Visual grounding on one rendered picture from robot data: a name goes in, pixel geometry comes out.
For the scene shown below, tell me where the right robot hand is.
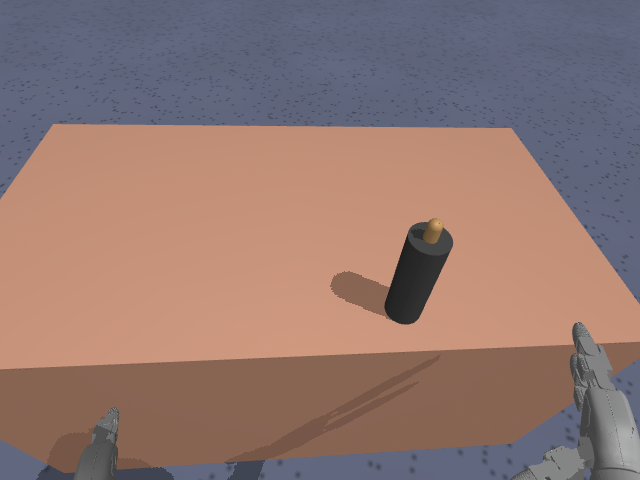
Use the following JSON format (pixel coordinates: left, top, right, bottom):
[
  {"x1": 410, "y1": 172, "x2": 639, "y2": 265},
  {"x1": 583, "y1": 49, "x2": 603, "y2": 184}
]
[{"x1": 510, "y1": 322, "x2": 640, "y2": 480}]

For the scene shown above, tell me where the bottle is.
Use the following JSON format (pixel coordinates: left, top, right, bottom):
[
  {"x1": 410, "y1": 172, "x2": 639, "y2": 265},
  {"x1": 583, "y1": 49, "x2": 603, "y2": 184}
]
[{"x1": 385, "y1": 218, "x2": 453, "y2": 325}]

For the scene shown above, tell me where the left robot hand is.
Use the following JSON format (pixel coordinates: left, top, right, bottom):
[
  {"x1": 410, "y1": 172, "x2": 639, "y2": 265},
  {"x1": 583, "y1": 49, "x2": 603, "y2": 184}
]
[{"x1": 73, "y1": 408, "x2": 119, "y2": 480}]

